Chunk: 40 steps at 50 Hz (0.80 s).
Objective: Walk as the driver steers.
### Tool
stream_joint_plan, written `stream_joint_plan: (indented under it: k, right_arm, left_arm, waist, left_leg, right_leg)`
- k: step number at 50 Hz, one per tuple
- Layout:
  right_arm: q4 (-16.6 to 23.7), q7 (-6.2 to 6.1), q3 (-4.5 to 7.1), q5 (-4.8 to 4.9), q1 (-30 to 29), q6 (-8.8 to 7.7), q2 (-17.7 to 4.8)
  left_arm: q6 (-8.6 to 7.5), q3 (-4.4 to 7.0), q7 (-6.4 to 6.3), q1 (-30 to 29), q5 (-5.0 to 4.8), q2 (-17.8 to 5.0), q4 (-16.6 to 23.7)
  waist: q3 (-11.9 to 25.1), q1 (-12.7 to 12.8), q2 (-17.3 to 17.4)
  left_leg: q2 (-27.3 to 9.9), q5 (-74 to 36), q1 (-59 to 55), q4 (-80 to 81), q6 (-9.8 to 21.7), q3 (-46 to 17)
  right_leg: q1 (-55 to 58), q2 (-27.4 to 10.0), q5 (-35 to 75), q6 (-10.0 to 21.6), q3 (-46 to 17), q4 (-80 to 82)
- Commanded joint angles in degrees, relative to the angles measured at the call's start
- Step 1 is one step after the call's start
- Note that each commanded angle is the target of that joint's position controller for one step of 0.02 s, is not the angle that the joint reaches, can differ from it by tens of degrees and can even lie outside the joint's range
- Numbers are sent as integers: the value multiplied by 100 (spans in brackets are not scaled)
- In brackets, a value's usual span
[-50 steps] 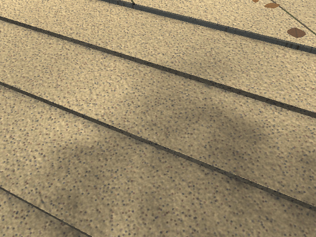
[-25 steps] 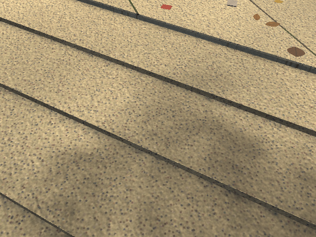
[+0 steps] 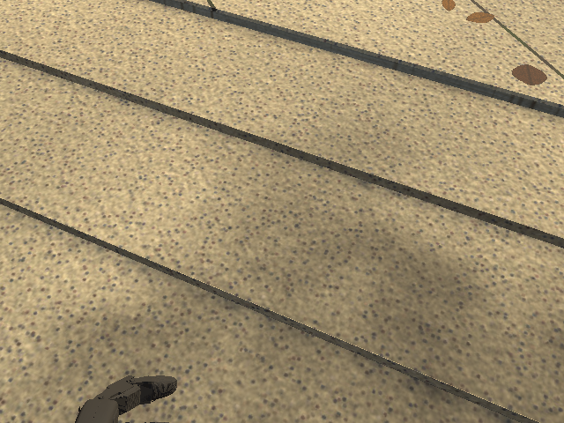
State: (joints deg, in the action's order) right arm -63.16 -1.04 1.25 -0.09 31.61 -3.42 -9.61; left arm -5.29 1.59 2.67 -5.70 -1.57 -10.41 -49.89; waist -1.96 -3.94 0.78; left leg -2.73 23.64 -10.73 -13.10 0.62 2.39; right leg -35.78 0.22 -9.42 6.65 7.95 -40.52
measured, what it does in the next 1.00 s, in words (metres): climbs: left foot, then right foot 0.04 m higher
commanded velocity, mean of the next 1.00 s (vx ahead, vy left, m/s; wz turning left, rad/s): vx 0.42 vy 0.00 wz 0.00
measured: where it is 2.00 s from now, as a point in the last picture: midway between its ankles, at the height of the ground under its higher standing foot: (252, 291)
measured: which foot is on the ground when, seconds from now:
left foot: down 0.00-0.00, up 0.02-0.56, down 0.58-1.00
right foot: down 0.00-0.60, up 0.62-0.96, down 0.98-1.00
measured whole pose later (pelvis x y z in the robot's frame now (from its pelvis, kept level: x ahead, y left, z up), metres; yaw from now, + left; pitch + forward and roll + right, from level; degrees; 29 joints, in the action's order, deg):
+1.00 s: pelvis +0.51 +0.06 +0.05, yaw +0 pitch +1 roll +1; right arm -58.4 -0.1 1.8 -0.2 14.2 -3.3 -12.5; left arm -2.1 2.3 -1.0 4.2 0.3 -12.1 -54.2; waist -1.3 -1.6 -0.7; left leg 2.6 13.5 5.3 -17.7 3.3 4.2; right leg -30.4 -3.6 -6.9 0.5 0.7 -35.6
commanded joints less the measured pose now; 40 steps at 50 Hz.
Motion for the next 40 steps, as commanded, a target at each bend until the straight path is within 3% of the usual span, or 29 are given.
stream_joint_plan:
  k: [1, 2, 3, 4, 5, 6, 8, 11, 13, 15, 21, 25, 27, 28, 29, 30, 31, 32, 33, 34, 35, 38, 40]
  right_arm:
    - [482, -28, 116, -7, -299, -87, -932]
    - [565, 56, -73, 0, 132, -249, -127]
    - [618, 114, 113, 125, -483, -421, -687]
    - [813, 129, 201, 286, -864, -475, -879]
    - [881, 87, 199, 281, -1146, -474, -808]
    - [872, 30, 263, 227, -1197, -410, -735]
    - [804, -25, 311, 213, -881, -215, -582]
    - [993, -24, 355, 181, -1360, -95, -613]
    - [1186, 10, 376, 90, -1903, -95, -725]
    - [1331, 49, 337, 43, -2373, -101, -653]
    - [1628, 186, 243, 135, -3511, -173, -650]
    - [1819, 322, 234, 165, -3758, -241, -786]
    - [1709, 338, 341, 156, -3176, -277, -1046]
    - [1433, 318, 476, 142, -2299, -283, -1272]
    - [1133, 267, 622, 89, -1199, -271, -1661]
    - [985, 250, 760, -27, -569, -239, -2281]
    - [1011, 272, 605, -19, -614, -244, -1814]
    - [1089, 275, 491, 21, -1130, -274, -1452]
    - [1214, 274, 412, 30, -1636, -286, -1228]
    - [1247, 294, 351, 5, -1990, -300, -1039]
    - [1247, 308, 297, -53, -2197, -330, -911]
    - [1033, 296, 271, -120, -2059, -361, -929]
    - [956, 210, 263, -130, -2001, -334, -1025]
  left_arm:
    - [6, 550, -107, 2516, 62, -1542, -322]
    - [37, 584, -125, 3021, 150, -1827, -491]
    - [-11, 425, -132, 2634, 133, -1367, -485]
    - [-66, 314, -125, 1986, 94, -1072, -426]
    - [-140, 242, -82, 1572, 83, -809, -391]
    - [-205, 188, -30, 1379, 133, -588, -446]
    - [-234, 140, -9, 1449, 194, -405, -595]
    - [-225, 155, -140, 1798, 152, -634, -783]
    - [-188, 175, -227, 2030, 146, -800, -841]
    - [-129, 197, -294, 2187, 176, -930, -801]
    - [-79, 250, -334, 2854, 68, -1161, -872]
    - [43, 329, -350, 2993, 32, -1266, -957]
    - [100, 374, -355, 2769, 33, -1372, -899]
    - [142, 351, -354, 2642, 48, -1309, -853]
    - [155, 268, -354, 2656, 116, -1131, -736]
    - [53, 49, -286, 3321, 156, -385, -626]
    - [-109, 63, -253, 3218, 56, -555, -718]
    - [-203, 194, -230, 2669, -111, -1033, -567]
    - [-235, 195, -255, 2288, -134, -1079, -460]
    - [-210, 232, -300, 2097, -59, -1072, -446]
    - [-120, 275, -341, 2140, -4, -1040, -472]
    - [85, 262, -384, 2464, 65, -742, -565]
    - [148, 256, -402, 2286, 123, -700, -494]
  waist:
    - [1563, 1665, 481]
    - [2548, 1237, -1219]
    - [2010, 1299, -997]
    - [1031, 981, -794]
    - [616, 755, -201]
    - [341, 532, -39]
    - [296, 240, -336]
    - [-75, 180, -370]
    - [-196, 268, -272]
    - [-204, 400, -287]
    - [-305, 799, -323]
    - [-337, 738, -501]
    - [19, 340, -653]
    - [519, -99, -594]
    - [1319, -469, -265]
    - [2151, -186, 1234]
    - [2545, -225, 1269]
    - [1713, -159, 951]
    - [1197, -5, 554]
    - [798, 162, 269]
    - [553, 365, 356]
    - [427, 651, 349]
    - [391, 695, 361]
  left_leg:
    - [-683, -6017, 2596, -3763, 384, 1]
    - [519, -313, 4078, -5773, 138, -484]
    - [456, 298, 4704, -6707, 283, -1370]
    - [169, -27, 5056, -6755, 374, -1164]
    - [-156, -448, 4837, -6495, 440, -938]
    - [-368, -728, 4555, -6178, 468, -815]
    - [-543, -861, 4037, -5873, 529, -807]
    - [-700, -1137, 4599, -5427, 417, -683]
    - [-780, -1715, 5138, -4792, 209, -621]
    - [-733, -2231, 5213, -3961, 37, -472]
    - [-386, -2787, 5045, -2219, -31, -170]
    - [-273, -2210, 4860, -1683, 200, -197]
    - [-13, -1906, 3943, -1514, 412, -16]
    - [205, -1984, 2827, -1397, 572, 150]
    - [-298, -2119, 1065, -1661, 838, -410]
    - [-1779, -1355, -1146, -1270, 1770, -3068]
    - [-2051, -922, -1281, -396, 1897, -4468]
    - [-1835, -900, -616, -383, 1554, -3593]
    - [-1619, -1291, 226, -304, 1356, -2743]
    - [-1391, -1658, 1031, -93, 1256, -2145]
    - [-1196, -2372, 1621, 69, 1155, -1685]
    - [-1003, -4806, 2213, 82, 1233, -854]
    - [-939, -5565, 2253, 67, 1270, -502]
  right_leg:
    - [4542, -767, -531, 754, -1603, 581]
    - [5737, -2273, -1918, 1519, -4900, 1880]
    - [5279, -2179, -1864, 1296, -5418, 2569]
    - [4320, -2092, -1414, 1094, -4349, 2638]
    - [3485, -1848, -822, 887, -3487, 2760]
    - [2822, -1616, -227, 726, -2751, 2885]
    - [2310, -1288, 2, 617, -2014, 3162]
    - [2236, -1232, 47, 688, -1641, 3569]
    - [2413, -1219, 88, 687, -1524, 3649]
    - [2454, -1151, 274, 673, -1314, 3672]
    - [3296, -1248, 689, 492, -979, 3519]
    - [4003, -1580, 1113, 354, -977, 3049]
    - [4126, -1566, 2584, 210, -868, 2341]
    - [3941, -1314, 3356, 73, -652, 1325]
    - [2952, -1013, 2659, -120, -438, -214]
    - [543, 23, -79, -550, -339, -2510]
    - [-190, 225, -2274, -491, -1294, -3480]
    - [-699, -122, -2020, -348, -1447, -3866]
    - [-667, -463, -1479, -285, -1282, -3718]
    - [-445, -692, -1035, -287, -1186, -3310]
    - [-39, -840, -792, -310, -1194, -2996]
    - [483, -768, -709, -465, -1044, -2653]
    - [373, -719, -344, -615, -960, -2179]
Next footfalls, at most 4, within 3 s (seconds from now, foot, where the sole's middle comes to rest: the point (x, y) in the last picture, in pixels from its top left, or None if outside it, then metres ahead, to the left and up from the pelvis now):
0.58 left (206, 401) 0.50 0.15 -0.73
0.98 right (307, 306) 0.71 -0.10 -0.69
2.22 left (200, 213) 1.01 0.17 -0.69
2.70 right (241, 114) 1.38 0.05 -0.66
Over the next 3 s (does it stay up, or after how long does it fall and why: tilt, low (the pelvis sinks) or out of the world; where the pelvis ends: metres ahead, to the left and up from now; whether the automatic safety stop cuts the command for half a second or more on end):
stays up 1.28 0.15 0.12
